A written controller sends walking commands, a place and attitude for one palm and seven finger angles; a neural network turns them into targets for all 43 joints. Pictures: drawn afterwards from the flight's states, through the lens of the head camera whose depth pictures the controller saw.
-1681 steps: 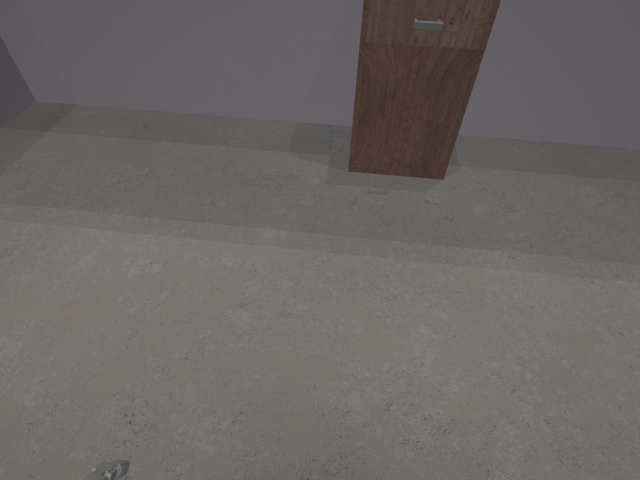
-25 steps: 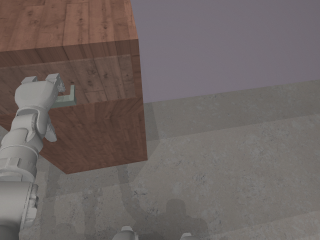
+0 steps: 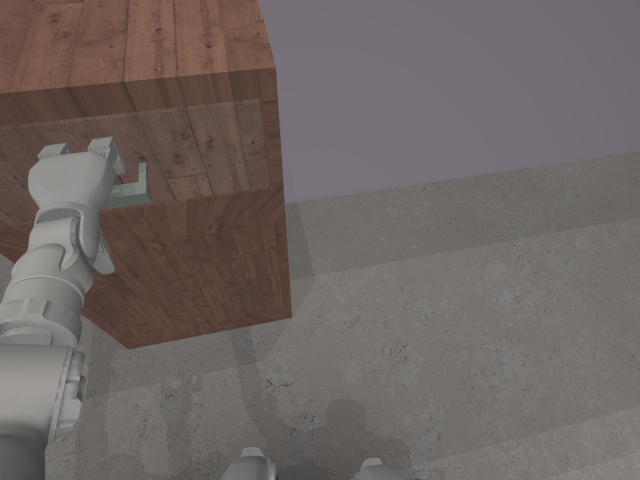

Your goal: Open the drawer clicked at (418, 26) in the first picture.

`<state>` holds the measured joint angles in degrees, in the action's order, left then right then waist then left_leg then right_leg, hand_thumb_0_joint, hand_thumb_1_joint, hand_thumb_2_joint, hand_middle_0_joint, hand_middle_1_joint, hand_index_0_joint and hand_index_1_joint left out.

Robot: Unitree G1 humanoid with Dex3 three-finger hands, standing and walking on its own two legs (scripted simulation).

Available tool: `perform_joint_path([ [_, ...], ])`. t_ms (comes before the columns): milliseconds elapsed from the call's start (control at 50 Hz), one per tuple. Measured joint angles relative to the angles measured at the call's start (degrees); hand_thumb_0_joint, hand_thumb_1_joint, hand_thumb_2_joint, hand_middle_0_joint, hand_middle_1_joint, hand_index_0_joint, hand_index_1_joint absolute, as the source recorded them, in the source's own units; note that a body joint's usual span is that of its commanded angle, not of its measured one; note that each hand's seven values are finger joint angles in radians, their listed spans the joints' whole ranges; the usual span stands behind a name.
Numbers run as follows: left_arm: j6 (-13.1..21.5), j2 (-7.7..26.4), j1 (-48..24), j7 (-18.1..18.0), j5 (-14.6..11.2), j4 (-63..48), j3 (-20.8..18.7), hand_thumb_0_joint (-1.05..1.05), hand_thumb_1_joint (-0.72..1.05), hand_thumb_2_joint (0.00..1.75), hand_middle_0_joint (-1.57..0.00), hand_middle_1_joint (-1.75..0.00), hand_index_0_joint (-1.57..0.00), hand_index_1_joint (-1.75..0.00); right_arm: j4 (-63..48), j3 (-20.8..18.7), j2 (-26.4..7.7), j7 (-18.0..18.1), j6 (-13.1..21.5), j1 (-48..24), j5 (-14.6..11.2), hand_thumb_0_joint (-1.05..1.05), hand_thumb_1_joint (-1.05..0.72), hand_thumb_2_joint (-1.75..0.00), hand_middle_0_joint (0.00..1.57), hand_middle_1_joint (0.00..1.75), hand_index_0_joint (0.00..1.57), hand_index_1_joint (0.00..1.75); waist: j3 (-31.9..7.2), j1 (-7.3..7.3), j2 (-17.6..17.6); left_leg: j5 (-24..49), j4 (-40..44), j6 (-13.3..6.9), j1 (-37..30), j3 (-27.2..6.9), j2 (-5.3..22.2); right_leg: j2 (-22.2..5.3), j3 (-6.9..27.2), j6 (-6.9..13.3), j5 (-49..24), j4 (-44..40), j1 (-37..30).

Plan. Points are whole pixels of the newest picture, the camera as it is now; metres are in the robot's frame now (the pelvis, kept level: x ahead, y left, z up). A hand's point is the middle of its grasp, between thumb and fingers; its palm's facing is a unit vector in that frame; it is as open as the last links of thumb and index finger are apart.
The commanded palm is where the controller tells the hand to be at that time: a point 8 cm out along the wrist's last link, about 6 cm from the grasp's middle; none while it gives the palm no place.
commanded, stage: lower the fingers behind the handle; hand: left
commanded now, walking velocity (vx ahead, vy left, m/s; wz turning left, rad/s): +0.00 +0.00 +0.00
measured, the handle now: (111, 185) +0.51 +0.28 +0.02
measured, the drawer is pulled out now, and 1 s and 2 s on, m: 0.00 0.00 0.00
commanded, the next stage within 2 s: lift the hand off the handle in 0.62 s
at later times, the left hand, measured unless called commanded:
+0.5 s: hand (96, 209) +0.46 +0.29 +0.03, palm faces -0.05 +0.01 -1.00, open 13.8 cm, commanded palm +0.45 +0.27 +0.05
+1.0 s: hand (96, 207) +0.47 +0.29 +0.03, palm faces -0.04 +0.02 -1.00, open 13.7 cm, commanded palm +0.46 +0.27 +0.05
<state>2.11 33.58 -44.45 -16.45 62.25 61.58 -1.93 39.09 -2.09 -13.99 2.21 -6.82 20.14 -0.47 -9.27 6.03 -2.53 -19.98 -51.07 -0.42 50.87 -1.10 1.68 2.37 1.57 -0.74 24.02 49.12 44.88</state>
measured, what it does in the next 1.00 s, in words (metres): stands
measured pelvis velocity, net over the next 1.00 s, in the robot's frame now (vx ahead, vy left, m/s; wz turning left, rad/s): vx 0.00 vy -0.01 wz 0.01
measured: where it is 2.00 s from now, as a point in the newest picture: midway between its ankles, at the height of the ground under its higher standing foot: outside the picture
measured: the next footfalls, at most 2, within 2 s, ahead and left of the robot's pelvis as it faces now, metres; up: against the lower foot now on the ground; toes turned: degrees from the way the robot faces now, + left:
none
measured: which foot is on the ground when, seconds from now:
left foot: down 0.00-1.00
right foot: down 0.00-1.00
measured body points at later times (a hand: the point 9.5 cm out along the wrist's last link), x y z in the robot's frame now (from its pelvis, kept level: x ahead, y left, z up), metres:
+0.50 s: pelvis -0.01 +0.00 -0.01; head +0.09 +0.00 +0.43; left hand +0.46 +0.28 +0.08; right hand +0.00 -0.27 -0.13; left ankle +0.04 +0.11 -0.69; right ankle -0.01 -0.13 -0.69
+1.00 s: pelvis +0.00 -0.01 -0.01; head +0.10 +0.01 +0.43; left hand +0.46 +0.28 +0.08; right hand +0.03 -0.28 -0.13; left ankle +0.04 +0.11 -0.69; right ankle -0.01 -0.13 -0.69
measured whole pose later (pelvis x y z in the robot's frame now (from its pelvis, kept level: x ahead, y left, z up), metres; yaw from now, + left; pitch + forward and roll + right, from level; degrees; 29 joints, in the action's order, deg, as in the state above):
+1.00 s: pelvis +0.00 -0.01 -0.01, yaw +1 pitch +21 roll -3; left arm -0.1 33.4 -47.1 -17.2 61.4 61.7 1.3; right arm 39.7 -2.1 -14.2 2.2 -6.2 20.4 -0.5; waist -10.2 5.5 -2.6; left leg -21.3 -55.0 0.1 55.0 -2.7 1.6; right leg 2.6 0.0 -0.3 25.8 52.9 48.4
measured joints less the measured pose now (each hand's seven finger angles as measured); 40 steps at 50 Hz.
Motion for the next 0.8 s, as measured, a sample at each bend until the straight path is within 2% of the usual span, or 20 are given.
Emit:
perform_joint_path([
  [80, 1.26, 0.51, -0.15, -0.97, 0.13, -0.63, 0.14, 0.0, -0.49, 0.3, -0.31, -1.26, -0.32, -1.21, 0.52, -0.52, -0.55, 0.1, 0.09, 0.92, 0.11, 0.0, -0.91, -0.9, 0.2, 0.3, 0.21, 0.3, -0.26, -0.18, 0.12, -0.36, -1.5, 0.04, 1.79, -0.26, 0.03, 0.09, -0.25, 0.02, 0.43, 1.44, 1.67],
  [240, -0.31, 0.34, -1.08, -3.0, 0.22, -0.3, 1.09, 0.0, -0.49, 0.3, -0.28, -1.29, -0.32, -1.2, 1.33, -0.88, -0.98, -0.27, 0.14, 1.41, 0.24, 0.0, -0.91, -0.9, 0.2, 0.3, 0.2, 0.3, -0.48, -0.15, -0.06, -0.64, -3.25, 0.09, 4.02, -0.52, 0.12, 0.25, -0.49, 0.07, 0.78, 3.2, 3.84],
  [380, -2.32, 0.2, -2.09, -2.12, -0.34, 0.91, 1.93, 0.0, -0.49, 0.3, -0.25, -1.29, -0.32, -1.2, 1.19, -0.32, -0.48, -0.25, 0.36, 1.16, 0.01, 0.0, -0.91, -0.9, 0.2, 0.3, 0.2, 0.3, -0.33, 0.13, -0.34, -0.35, -3.07, 0.16, 4.02, -0.57, 0.16, 0.3, -0.52, 0.12, 0.56, 3.18, 3.92],
  [520, -1.52, 0.79, -2.41, -0.63, -0.65, 1.31, 1.69, 0.0, -0.49, 0.3, -0.26, -1.29, -0.32, -1.2, 0.77, 0.36, -0.19, 0.12, 0.65, 1.14, -0.17, 0.0, -0.91, -0.9, 0.2, 0.3, 0.21, 0.3, -0.44, 0.26, -0.4, -0.45, -3.1, 0.24, 3.94, -0.64, 0.15, 0.3, -0.59, 0.19, 0.73, 3.3, 3.86],
  [700, -0.74, 0.53, -1.41, -1.13, -0.6, -0.47, 1.62, 0.0, -0.49, 0.3, -0.26, -1.3, -0.32, -1.2, 0.49, -0.15, -0.32, 0.03, 0.65, 1.13, -0.06, 0.0, -0.91, -0.9, 0.2, 0.3, 0.21, 0.3, -0.69, -0.55, -0.41, -0.99, -3.74, 0.33, 4.43, -0.77, 0.15, 0.33, -0.72, 0.3, 1.29, 3.9, 4.28],
  [800, -2.46, -0.45, -1.8, -2.01, -0.57, -0.55, 3.66, 0.0, -0.49, 0.3, -0.25, -1.3, -0.32, -1.2, 0.75, -0.63, -0.26, -0.26, 0.86, 1.06, -0.04, 0.0, -0.91, -0.9, 0.2, 0.3, 0.2, 0.3, -0.72, -1.01, -0.36, -1.09, -3.73, 0.39, 4.36, -1.16, -0.05, 0.17, -1.12, 0.38, 1.52, 3.79, 3.99],
])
